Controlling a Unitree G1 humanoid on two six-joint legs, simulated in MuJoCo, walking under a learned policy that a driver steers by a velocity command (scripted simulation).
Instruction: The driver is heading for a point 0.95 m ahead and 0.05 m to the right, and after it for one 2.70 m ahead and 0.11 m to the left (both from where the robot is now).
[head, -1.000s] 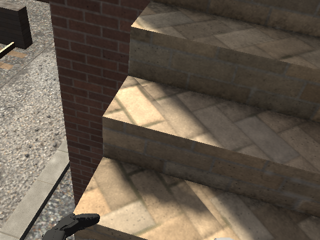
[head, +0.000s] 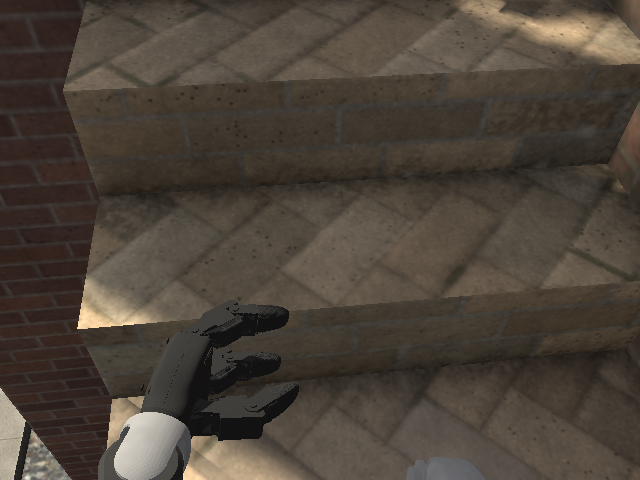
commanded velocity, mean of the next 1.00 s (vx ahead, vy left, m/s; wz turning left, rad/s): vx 0.45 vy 0.09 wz -0.24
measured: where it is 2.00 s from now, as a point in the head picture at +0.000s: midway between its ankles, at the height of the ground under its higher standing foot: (484, 397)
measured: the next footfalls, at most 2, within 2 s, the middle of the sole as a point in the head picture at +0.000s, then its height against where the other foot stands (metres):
right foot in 0.02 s outside the picture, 0.19 m higher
left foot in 0.52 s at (339, 464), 0.20 m higher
